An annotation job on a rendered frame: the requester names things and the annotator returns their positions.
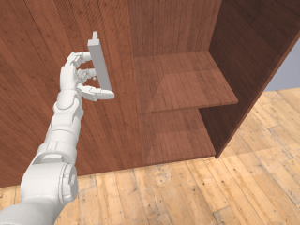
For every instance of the wardrobe door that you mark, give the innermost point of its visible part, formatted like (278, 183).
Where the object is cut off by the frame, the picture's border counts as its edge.
(36, 39)

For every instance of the handle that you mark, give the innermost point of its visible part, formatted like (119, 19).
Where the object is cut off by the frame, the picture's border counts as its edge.
(97, 57)

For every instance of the robot left upper arm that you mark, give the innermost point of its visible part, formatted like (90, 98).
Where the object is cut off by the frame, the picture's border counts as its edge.
(46, 189)

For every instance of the robot left forearm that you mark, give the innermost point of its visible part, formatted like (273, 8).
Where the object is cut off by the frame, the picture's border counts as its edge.
(63, 133)

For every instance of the left robot hand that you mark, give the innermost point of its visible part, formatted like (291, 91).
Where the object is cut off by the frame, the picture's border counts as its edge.
(71, 79)

